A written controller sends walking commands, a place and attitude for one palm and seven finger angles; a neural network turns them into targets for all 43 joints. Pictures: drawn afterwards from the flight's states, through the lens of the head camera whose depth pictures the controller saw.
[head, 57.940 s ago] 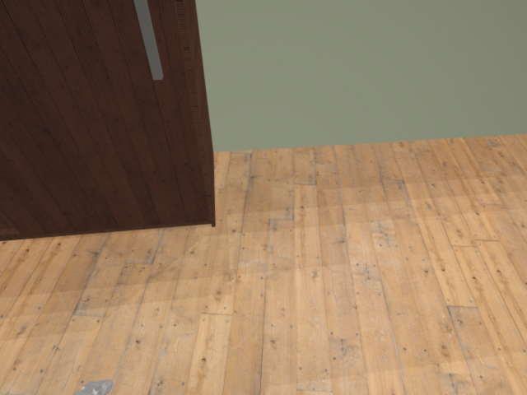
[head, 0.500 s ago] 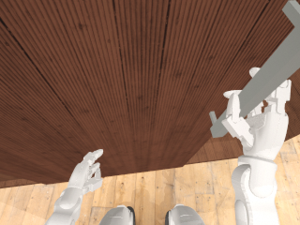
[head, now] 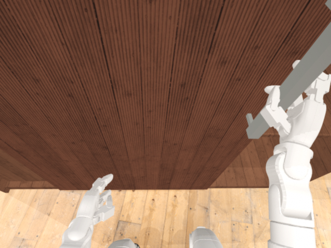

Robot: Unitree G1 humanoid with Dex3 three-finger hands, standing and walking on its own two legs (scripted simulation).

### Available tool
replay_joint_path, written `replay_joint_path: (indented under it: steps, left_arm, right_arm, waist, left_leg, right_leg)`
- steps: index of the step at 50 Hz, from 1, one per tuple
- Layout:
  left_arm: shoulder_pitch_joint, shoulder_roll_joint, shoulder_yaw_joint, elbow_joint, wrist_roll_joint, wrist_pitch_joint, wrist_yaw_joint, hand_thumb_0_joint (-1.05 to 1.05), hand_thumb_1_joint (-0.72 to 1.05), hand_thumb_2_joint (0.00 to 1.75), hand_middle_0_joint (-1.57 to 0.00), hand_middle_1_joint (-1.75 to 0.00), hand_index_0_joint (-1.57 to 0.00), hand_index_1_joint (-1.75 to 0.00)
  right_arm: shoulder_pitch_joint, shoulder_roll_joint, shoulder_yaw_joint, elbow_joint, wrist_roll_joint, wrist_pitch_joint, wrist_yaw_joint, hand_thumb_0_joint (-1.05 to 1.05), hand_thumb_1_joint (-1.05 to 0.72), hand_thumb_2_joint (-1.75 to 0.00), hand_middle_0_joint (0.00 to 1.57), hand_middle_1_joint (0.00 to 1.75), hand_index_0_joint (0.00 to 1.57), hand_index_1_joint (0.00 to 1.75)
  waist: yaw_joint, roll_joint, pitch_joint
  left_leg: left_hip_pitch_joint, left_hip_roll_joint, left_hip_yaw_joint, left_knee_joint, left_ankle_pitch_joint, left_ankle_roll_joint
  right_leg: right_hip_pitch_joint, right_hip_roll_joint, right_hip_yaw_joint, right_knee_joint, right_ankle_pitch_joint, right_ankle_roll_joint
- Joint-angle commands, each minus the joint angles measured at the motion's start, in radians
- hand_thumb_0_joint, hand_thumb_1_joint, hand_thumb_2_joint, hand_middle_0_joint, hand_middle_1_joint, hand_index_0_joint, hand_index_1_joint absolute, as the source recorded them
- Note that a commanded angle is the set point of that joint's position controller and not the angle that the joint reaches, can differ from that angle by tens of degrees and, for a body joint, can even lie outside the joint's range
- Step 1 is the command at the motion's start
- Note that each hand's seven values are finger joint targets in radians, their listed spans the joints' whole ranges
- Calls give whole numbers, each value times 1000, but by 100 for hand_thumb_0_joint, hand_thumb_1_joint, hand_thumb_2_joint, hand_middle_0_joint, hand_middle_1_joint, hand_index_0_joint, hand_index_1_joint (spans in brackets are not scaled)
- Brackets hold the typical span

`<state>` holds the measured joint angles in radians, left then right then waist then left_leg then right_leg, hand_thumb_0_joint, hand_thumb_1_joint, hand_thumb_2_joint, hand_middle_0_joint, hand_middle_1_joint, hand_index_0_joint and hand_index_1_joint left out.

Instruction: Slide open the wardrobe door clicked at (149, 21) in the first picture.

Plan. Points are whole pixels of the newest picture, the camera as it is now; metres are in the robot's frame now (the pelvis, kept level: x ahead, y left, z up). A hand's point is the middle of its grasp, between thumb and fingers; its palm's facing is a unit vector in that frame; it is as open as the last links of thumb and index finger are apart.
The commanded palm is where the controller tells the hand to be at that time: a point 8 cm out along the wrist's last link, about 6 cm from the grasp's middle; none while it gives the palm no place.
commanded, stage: step sideways, sliding the door along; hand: right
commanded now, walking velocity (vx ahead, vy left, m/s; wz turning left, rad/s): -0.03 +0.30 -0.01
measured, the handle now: (282, 85) +0.39 -0.23 +0.19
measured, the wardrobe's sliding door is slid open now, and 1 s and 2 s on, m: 0.51 0.64 0.66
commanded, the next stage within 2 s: stop walking and hold the door there in 1.56 s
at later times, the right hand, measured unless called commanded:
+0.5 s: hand (237, 106) +0.34 -0.12 +0.18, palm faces +0.28 +0.96 +0.05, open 7.5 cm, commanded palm +0.31 -0.10 +0.16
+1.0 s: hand (200, 104) +0.34 -0.06 +0.18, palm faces +0.36 +0.93 +0.04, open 7.5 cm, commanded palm +0.31 -0.03 +0.16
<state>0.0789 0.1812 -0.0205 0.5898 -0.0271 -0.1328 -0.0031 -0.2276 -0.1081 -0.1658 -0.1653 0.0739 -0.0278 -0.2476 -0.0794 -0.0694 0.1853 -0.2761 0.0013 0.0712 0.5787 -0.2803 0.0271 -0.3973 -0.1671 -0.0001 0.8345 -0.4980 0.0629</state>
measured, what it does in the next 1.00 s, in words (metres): steps to the left: right foot, then left foot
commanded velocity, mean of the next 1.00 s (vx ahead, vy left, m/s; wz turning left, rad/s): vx -0.02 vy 0.30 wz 0.02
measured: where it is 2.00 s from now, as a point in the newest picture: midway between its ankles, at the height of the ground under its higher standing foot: outside the picture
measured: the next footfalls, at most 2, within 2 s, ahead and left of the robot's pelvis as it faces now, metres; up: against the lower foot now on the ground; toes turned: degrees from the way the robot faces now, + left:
right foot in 0.14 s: +0.02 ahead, -0.08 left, +0.00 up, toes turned -9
left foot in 0.64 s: -0.01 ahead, +0.26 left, +0.00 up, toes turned +5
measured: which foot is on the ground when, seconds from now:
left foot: down 0.00-0.14, up 0.16-0.62, down 0.64-0.84, up 0.86-1.00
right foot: up 0.00-0.12, down 0.14-0.64, up 0.66-0.84, down 0.86-1.00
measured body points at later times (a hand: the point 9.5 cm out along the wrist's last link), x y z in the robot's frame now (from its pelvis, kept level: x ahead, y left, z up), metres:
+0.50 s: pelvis -0.04 +0.08 +0.02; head +0.01 +0.03 +0.46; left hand +0.16 +0.26 -0.06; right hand +0.32 -0.17 +0.18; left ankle -0.04 +0.27 -0.65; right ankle -0.02 -0.08 -0.73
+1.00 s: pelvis -0.04 +0.17 +0.01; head +0.04 +0.12 +0.45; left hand +0.15 +0.38 -0.09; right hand +0.32 -0.10 +0.18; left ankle -0.03 +0.34 -0.62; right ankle -0.03 +0.06 -0.73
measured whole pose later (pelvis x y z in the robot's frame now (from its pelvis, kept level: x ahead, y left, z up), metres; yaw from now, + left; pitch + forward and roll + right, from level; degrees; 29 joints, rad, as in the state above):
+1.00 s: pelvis -0.04 +0.17 +0.01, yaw -3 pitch -3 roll +6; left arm 0.14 0.21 0.03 0.64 -0.03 -0.04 -0.01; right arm -0.52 -0.19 -0.14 0.08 0.07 -0.05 -0.18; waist -0.10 -0.04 0.25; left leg -0.51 0.01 0.03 1.16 -0.46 -0.02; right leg -0.23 -0.18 -0.14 0.57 -0.28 0.00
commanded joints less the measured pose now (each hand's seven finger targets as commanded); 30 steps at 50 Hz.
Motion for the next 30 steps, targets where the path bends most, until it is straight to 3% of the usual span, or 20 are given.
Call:
replay_joint_path:
  steps: [1,3,4,5,6,7,8,9,11,12,15,18,22,26,29,30]
  left_arm:
    - [-64,55,33,-116,4,-44,40,0,90,90,-20,-30,-20,-30]
    - [-76,64,32,-109,2,-23,39,0,90,90,-20,-30,-20,-30]
    - [-58,78,44,-112,0,-9,40,0,90,90,-20,-30,-20,-30]
    - [-49,91,60,-116,1,0,46,0,90,90,-20,-30,-20,-30]
    - [-26,119,82,-124,2,5,47,0,90,90,-20,-30,-20,-30]
    - [-19,179,110,-148,0,-3,36,0,90,90,-20,-30,-20,-30]
    - [-15,176,101,-159,-5,12,10,0,90,90,-20,-30,-20,-30]
    - [-43,186,109,-162,-7,13,-5,0,90,90,-20,-30,-20,-30]
    - [-33,157,87,-134,7,-2,-10,0,90,90,-20,-30,-20,-30]
    - [-32,169,90,-127,5,0,-21,0,90,90,-20,-30,-20,-30]
    - [-16,181,103,-119,4,18,-23,0,90,90,-20,-30,-20,-30]
    - [-21,169,96,-132,5,23,-9,0,90,90,-20,-30,-20,-30]
    - [-3,155,82,-126,1,24,1,0,90,90,-20,-30,-20,-30]
    - [-3,157,73,-127,0,21,5,0,90,90,-20,-30,-20,-30]
    - [-12,152,66,-126,-11,24,4,0,90,90,-20,-30,-20,-30]
    - [-21,146,61,-126,-22,26,6,0,90,90,-20,-30,-20,-30]
  right_arm:
    - [-353,-51,304,-429,-42,-195,120,0,-90,-90,45,140,45,140]
    - [-401,-54,298,-406,-44,-215,113,0,-90,-90,45,140,45,140]
    - [-393,-40,309,-388,-44,-223,121,0,-90,-90,45,140,45,140]
    - [-401,-45,317,-385,-46,-232,131,0,-90,-90,45,140,45,140]
    - [-430,-25,350,-400,-34,-238,143,0,-90,-90,45,140,45,140]
    - [-440,-1,376,-405,-18,-232,159,0,-90,-90,45,140,45,140]
    - [-452,0,374,-318,-48,-221,166,0,-90,-90,45,140,45,140]
    - [-477,15,359,-271,-48,-203,172,0,-90,-90,45,140,45,140]
    - [-623,20,378,-346,-44,-199,182,0,-90,-90,45,140,45,140]
    - [-625,52,407,-296,-43,-184,188,0,-90,-90,45,140,45,140]
    - [-632,51,393,-200,-42,-139,202,0,-90,-90,45,140,45,140]
    - [-676,43,386,-162,-33,-107,210,0,-90,-90,45,140,45,140]
    - [-702,26,366,-92,-17,-100,196,0,-90,-90,45,140,45,140]
    - [-712,-15,329,-44,-8,-112,181,0,-90,-90,45,140,45,140]
    - [-708,-57,291,-26,-5,-125,171,0,-90,-90,45,140,45,140]
    - [-711,-84,274,-23,-10,-131,169,0,-90,-90,45,140,45,140]
  waist:
    - [70,291,-506]
    - [87,224,-483]
    - [92,194,-508]
    - [101,153,-533]
    - [126,82,-572]
    - [112,-155,-611]
    - [97,-111,-616]
    - [96,-40,-585]
    - [119,-132,-537]
    - [115,-137,-495]
    - [106,-150,-485]
    - [110,-205,-477]
    - [117,-294,-469]
    - [123,-330,-468]
    - [107,-260,-490]
    - [92,-166,-499]
  left_leg:
    - [419,278,-238,-62,1155,152]
    - [382,229,-157,-29,1082,128]
    - [381,203,-120,16,1019,112]
    - [277,165,-106,71,889,83]
    - [44,119,-74,169,594,24]
    - [-267,15,-59,372,-109,-37]
    - [-297,30,-157,532,-326,-16]
    - [-351,4,-181,607,-283,-19]
    - [-391,26,-161,673,-238,-29]
    - [-402,28,-147,684,-179,-36]
    - [-340,21,-70,635,-53,-58]
    - [-278,15,-19,546,-35,-72]
    - [-199,2,27,337,-92,-79]
    - [-92,-20,38,143,-110,-67]
    - [81,-17,24,-102,36,-53]
    - [171,23,-3,-210,194,-44]
  right_leg:
    - [-82,138,-9,203,-116,-16]
    - [14,134,-63,-94,26,-12]
    - [82,132,-93,-260,168,-5]
    - [244,107,-100,-385,367,-9]
    - [513,-26,10,-426,767,-54]
    - [733,-351,350,-387,1390,-193]
    - [744,-421,412,-356,1456,-275]
    - [715,-406,311,-350,1325,-290]
    - [659,-337,214,-349,1218,-225]
    - [621,-295,156,-358,1155,-195]
    - [555,-208,27,-386,997,-139]
    - [522,-172,-13,-426,859,-115]
    - [539,-190,-8,-426,899,-141]
    - [528,-219,2,-374,978,-145]
    - [457,-196,10,-285,879,-115]
    - [392,-152,0,-223,754,-92]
